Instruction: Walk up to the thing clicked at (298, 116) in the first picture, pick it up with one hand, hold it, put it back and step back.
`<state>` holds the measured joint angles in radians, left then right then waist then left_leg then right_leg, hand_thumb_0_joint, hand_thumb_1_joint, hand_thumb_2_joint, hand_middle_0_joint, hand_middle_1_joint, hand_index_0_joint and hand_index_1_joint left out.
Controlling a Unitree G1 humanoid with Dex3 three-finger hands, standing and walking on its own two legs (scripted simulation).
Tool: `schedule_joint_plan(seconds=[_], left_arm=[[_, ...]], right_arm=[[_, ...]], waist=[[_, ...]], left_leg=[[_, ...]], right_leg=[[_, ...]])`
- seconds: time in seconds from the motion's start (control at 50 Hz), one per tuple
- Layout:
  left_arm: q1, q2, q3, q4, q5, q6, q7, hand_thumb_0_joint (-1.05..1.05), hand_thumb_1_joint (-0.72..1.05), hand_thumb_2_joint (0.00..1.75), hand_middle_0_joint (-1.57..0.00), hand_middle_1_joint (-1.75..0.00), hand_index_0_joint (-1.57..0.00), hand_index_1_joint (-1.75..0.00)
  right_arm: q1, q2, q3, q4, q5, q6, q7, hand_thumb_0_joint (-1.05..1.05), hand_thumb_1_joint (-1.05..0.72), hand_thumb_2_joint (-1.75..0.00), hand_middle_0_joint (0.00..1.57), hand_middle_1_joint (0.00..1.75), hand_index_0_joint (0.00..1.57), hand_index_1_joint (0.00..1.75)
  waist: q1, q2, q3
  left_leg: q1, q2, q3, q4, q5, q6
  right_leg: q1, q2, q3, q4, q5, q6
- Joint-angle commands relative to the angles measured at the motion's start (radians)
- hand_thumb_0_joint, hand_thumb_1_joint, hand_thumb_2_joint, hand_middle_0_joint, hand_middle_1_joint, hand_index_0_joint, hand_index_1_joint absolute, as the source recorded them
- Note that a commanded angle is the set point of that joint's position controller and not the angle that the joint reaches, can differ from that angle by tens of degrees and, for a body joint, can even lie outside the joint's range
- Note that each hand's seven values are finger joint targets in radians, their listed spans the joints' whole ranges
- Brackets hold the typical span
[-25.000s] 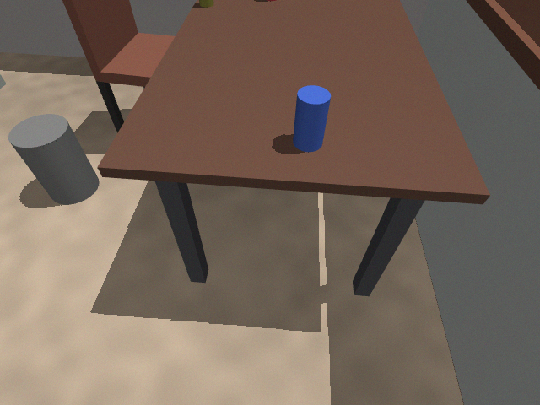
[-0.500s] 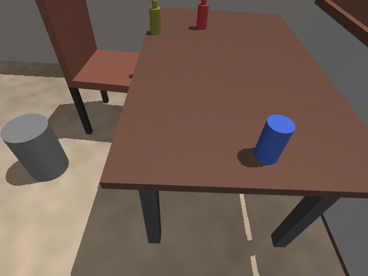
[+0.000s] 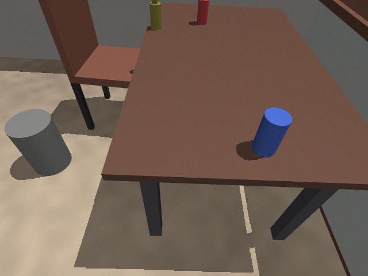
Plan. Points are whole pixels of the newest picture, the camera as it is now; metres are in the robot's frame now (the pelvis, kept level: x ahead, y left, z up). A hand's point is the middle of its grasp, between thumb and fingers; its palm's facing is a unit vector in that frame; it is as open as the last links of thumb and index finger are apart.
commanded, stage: home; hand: right
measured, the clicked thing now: (270, 133) +0.48 -0.24 +0.01
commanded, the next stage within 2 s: stand in 1.04 s
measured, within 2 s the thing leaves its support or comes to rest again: neither
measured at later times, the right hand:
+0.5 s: hand out of the picture +0.09 -0.26 -0.15, palm faces -0.05 +0.93 -0.36, open 17.4 cm
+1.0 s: hand out of the picture +0.10 -0.26 -0.15, palm faces -0.04 +0.93 -0.36, open 17.3 cm
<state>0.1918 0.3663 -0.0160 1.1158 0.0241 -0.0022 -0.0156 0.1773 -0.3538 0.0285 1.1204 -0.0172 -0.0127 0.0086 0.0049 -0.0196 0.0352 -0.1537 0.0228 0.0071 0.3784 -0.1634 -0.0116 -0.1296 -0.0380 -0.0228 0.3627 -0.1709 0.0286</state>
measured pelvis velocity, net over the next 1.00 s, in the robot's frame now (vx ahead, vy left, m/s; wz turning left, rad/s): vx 0.03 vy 0.00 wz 0.00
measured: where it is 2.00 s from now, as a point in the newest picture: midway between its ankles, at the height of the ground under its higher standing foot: outside the picture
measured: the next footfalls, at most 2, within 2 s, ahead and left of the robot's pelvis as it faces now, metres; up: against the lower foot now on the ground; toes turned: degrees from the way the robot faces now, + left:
none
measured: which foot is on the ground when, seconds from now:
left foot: down 0.00-1.00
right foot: down 0.00-1.00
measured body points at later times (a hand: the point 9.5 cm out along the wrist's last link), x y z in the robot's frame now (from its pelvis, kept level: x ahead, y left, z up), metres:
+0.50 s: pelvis +0.02 +0.00 +0.00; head +0.03 +0.01 +0.45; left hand +0.08 +0.30 -0.14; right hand +0.09 -0.30 -0.13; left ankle +0.03 +0.13 -0.75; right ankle +0.02 -0.14 -0.75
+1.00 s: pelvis +0.03 +0.00 +0.00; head +0.03 +0.00 +0.45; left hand +0.10 +0.30 -0.13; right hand +0.10 -0.31 -0.13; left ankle +0.03 +0.13 -0.75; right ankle +0.02 -0.14 -0.75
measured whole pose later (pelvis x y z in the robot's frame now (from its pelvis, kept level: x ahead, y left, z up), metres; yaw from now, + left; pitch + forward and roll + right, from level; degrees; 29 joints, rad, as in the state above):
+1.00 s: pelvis +0.03 +0.00 +0.00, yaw +0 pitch -3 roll +0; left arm 0.12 0.36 0.00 1.13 0.02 0.00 -0.01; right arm 0.12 -0.36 0.02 1.13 -0.01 -0.01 0.00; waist 0.00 -0.01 0.05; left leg -0.10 0.02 0.01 0.33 -0.18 -0.02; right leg -0.08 -0.04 -0.03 0.32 -0.19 0.03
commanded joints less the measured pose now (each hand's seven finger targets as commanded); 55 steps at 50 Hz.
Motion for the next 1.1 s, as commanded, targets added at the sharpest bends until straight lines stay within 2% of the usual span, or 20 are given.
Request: schedule_joint_plan(seconds=[0.0,0.02,0.08,0.18,0.22,0.3,0.32,0.36,0.4,0.44,0.48,0.56,0.62,0.66,0.68,0.78,0.82,0.88,0.96,1.08], left_arm=[[-0.045,0.212,0.042,-0.054,-0.003,-0.018,0.017,0.0,0.9,0.9,-0.2,-0.3,-0.2,-0.3],[-0.047,0.206,0.042,-0.055,-0.005,-0.018,0.016,0.0,0.9,0.9,-0.2,-0.29,-0.2,-0.3],[-0.044,0.204,0.042,-0.051,-0.005,-0.016,0.016,0.0,0.9,0.9,-0.2,-0.29,-0.2,-0.3],[-0.054,0.203,0.042,-0.046,-0.007,-0.021,0.017,0.0,0.9,0.9,-0.2,-0.3,-0.2,-0.3],[-0.056,0.201,0.041,-0.045,-0.007,-0.02,0.016,0.0,0.9,0.9,-0.2,-0.29,-0.2,-0.3],[-0.069,0.203,0.044,-0.042,-0.009,-0.02,0.018,0.0,0.9,0.9,-0.2,-0.3,-0.2,-0.3],[-0.067,0.207,0.045,-0.042,-0.008,-0.021,0.018,0.0,0.9,0.9,-0.2,-0.3,-0.2,-0.3],[-0.074,0.198,0.043,-0.04,-0.009,-0.021,0.019,0.0,0.9,0.9,-0.2,-0.3,-0.2,-0.3],[-0.074,0.201,0.044,-0.041,-0.009,-0.023,0.02,0.0,0.9,0.9,-0.2,-0.3,-0.2,-0.3],[-0.085,0.205,0.048,-0.04,-0.011,-0.019,0.021,0.0,0.9,0.9,-0.2,-0.3,-0.2,-0.3],[-0.084,0.201,0.046,-0.04,-0.01,-0.02,0.022,0.0,0.9,0.9,-0.2,-0.3,-0.2,-0.3],[-0.091,0.196,0.047,-0.038,-0.012,-0.018,0.022,0.0,0.9,0.9,-0.2,-0.3,-0.2,-0.3],[-0.097,0.199,0.049,-0.041,-0.011,-0.019,0.022,0.0,0.9,0.9,-0.2,-0.3,-0.2,-0.3],[-0.099,0.196,0.05,-0.04,-0.012,-0.017,0.022,0.0,0.9,0.9,-0.2,-0.3,-0.2,-0.3],[-0.095,0.197,0.05,-0.041,-0.01,-0.019,0.022,0.0,0.9,0.9,-0.2,-0.3,-0.2,-0.3],[-0.104,0.195,0.05,-0.044,-0.01,-0.018,0.024,0.0,0.9,0.9,-0.2,-0.3,-0.2,-0.3],[-0.108,0.195,0.051,-0.044,-0.01,-0.017,0.023,0.0,0.9,0.9,-0.2,-0.3,-0.2,-0.3],[-0.105,0.199,0.053,-0.046,-0.012,-0.017,0.022,0.0,0.9,0.9,-0.2,-0.3,-0.2,-0.3],[-0.108,0.196,0.052,-0.042,-0.012,-0.017,0.023,0.0,0.9,0.9,-0.2,-0.3,-0.2,-0.3],[-0.102,0.199,0.053,-0.049,-0.012,-0.02,0.022,0.0,0.9,0.9,-0.2,-0.3,-0.2,-0.3]], right_arm=[[-0.045,-0.224,-0.052,-0.061,0.003,-0.017,-0.014,0.0,0.54,-0.06,0.05,0.06,0.05,0.06],[-0.044,-0.232,-0.055,-0.061,0.001,-0.019,-0.015,0.0,0.53,-0.06,0.06,0.06,0.05,0.06],[-0.056,-0.228,-0.055,-0.065,0.002,-0.017,-0.015,0.0,0.54,-0.06,0.05,0.06,0.05,0.06],[-0.069,-0.22,-0.052,-0.065,0.007,-0.021,-0.014,0.0,0.53,-0.07,0.06,0.06,0.06,0.06],[-0.066,-0.227,-0.053,-0.061,0.007,-0.02,-0.015,0.0,0.53,-0.07,0.06,0.06,0.06,0.06],[-0.073,-0.224,-0.05,-0.061,0.006,-0.018,-0.016,0.0,0.55,-0.06,0.05,0.05,0.05,0.05],[-0.075,-0.223,-0.051,-0.062,0.007,-0.019,-0.017,0.0,0.54,-0.06,0.05,0.06,0.05,0.06],[-0.076,-0.224,-0.05,-0.058,0.007,-0.02,-0.018,0.0,0.55,-0.06,0.05,0.05,0.05,0.05],[-0.081,-0.228,-0.054,-0.059,0.007,-0.02,-0.019,0.0,0.55,-0.06,0.05,0.05,0.05,0.05],[-0.072,-0.224,-0.052,-0.053,0.008,-0.02,-0.021,0.0,0.53,-0.07,0.06,0.06,0.06,0.06],[-0.084,-0.225,-0.051,-0.058,0.007,-0.02,-0.021,0.0,0.53,-0.07,0.06,0.06,0.06,0.06],[-0.089,-0.226,-0.053,-0.051,0.007,-0.016,-0.022,0.0,0.55,-0.05,0.05,0.05,0.05,0.05],[-0.084,-0.225,-0.054,-0.052,0.005,-0.018,-0.023,0.0,0.52,-0.07,0.06,0.06,0.06,0.06],[-0.089,-0.225,-0.054,-0.051,0.006,-0.017,-0.024,0.0,0.55,-0.06,0.05,0.05,0.05,0.05],[-0.098,-0.228,-0.056,-0.054,0.006,-0.019,-0.024,0.0,0.54,-0.06,0.05,0.05,0.05,0.05],[-0.09,-0.22,-0.058,-0.051,0.007,-0.018,-0.024,0.0,0.53,-0.06,0.05,0.06,0.05,0.06],[-0.097,-0.221,-0.058,-0.052,0.005,-0.016,-0.025,0.0,0.53,-0.07,0.05,0.06,0.05,0.06],[-0.098,-0.224,-0.059,-0.055,0.004,-0.02,-0.026,0.0,0.53,-0.06,0.05,0.06,0.05,0.06],[-0.09,-0.215,-0.059,-0.05,0.005,-0.017,-0.025,0.0,0.54,-0.06,0.05,0.06,0.05,0.06],[-0.093,-0.222,-0.061,-0.052,0.006,-0.018,-0.023,0.0,0.54,-0.06,0.05,0.06,0.05,0.06]], waist=[[-0.007,0.013,0.027],[-0.007,0.033,0.006],[-0.002,0.027,0.015],[-0.003,0.018,-0.021],[-0.005,0.03,-0.011],[-0.004,0.027,-0.025],[-0.004,0.019,-0.043],[-0.004,0.02,-0.031],[-0.004,0.017,-0.068],[-0.007,0.02,-0.053],[-0.003,0.03,-0.076],[-0.002,0.02,-0.045],[-0.004,0.026,-0.062],[-0.002,0.036,-0.047],[0.002,0.032,-0.069],[-0.007,0.022,-0.062],[-0.005,0.031,-0.051],[-0.001,0.038,-0.07],[-0.005,0.013,-0.039],[-0.005,0.027,-0.064]], left_leg=[[-0.04,0.087,-0.106,-0.105,-0.117,0.038],[-0.026,0.09,-0.101,-0.103,-0.107,0.04],[-0.056,0.093,-0.111,-0.113,-0.141,0.04],[-0.004,0.098,-0.104,-0.092,0.011,0.038],[0.001,0.096,-0.1,-0.095,-0.02,0.037],[-0.008,0.097,-0.099,-0.098,-0.006,0.037],[0.018,0.102,-0.097,-0.09,0.05,0.036],[0.01,0.103,-0.1,-0.094,0.067,0.033],[0.05,0.109,-0.095,-0.071,0.131,0.036],[0.03,0.104,-0.089,-0.08,0.124,0.03],[0.044,0.107,-0.086,-0.07,0.18,0.033],[0.04,0.108,-0.092,-0.082,0.134,0.027],[0.041,0.108,-0.084,-0.079,0.153,0.027],[0.028,0.106,-0.088,-0.087,0.14,0.025],[0.049,0.11,-0.087,-0.078,0.167,0.03],[0.059,0.113,-0.087,-0.081,0.198,0.023],[0.046,0.11,-0.083,-0.088,0.16,0.025],[0.06,0.111,-0.079,-0.086,0.185,0.026],[0.051,0.109,-0.083,-0.1,0.144,0.021],[0.063,0.11,-0.077,-0.092,0.154,0.027]], right_leg=[[-0.066,-0.076,0.106,-0.111,-0.135,-0.047],[-0.052,-0.08,0.107,-0.104,-0.097,-0.049],[-0.042,-0.075,0.101,-0.097,-0.126,-0.048],[-0.021,-0.084,0.096,-0.087,-0.018,-0.048],[-0.034,-0.08,0.094,-0.097,-0.031,-0.046],[-0.003,-0.087,0.095,-0.091,0.002,-0.043],[0.007,-0.091,0.095,-0.082,0.038,-0.046],[0.007,-0.088,0.09,-0.088,0.032,-0.041],[0.022,-0.094,0.092,-0.085,0.099,-0.041],[0.039,-0.095,0.092,-0.081,0.105,-0.041],[0.054,-0.098,0.085,-0.075,0.164,-0.038],[0.034,-0.094,0.082,-0.09,0.095,-0.038],[0.055,-0.1,0.087,-0.089,0.129,-0.039],[0.052,-0.096,0.08,-0.091,0.112,-0.036],[0.064,-0.102,0.082,-0.085,0.147,-0.038],[0.051,-0.096,0.07,-0.08,0.151,-0.04],[0.051,-0.096,0.075,-0.09,0.133,-0.039],[0.063,-0.102,0.08,-0.082,0.159,-0.041],[0.034,-0.094,0.077,-0.096,0.095,-0.041],[0.051,-0.102,0.084,-0.094,0.137,-0.044]])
